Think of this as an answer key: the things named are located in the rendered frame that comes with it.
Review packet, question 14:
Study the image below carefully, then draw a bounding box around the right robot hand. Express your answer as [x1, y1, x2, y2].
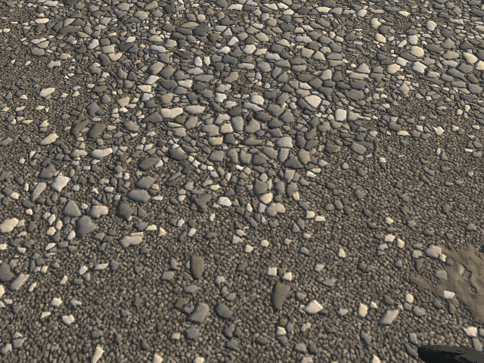
[417, 345, 484, 363]

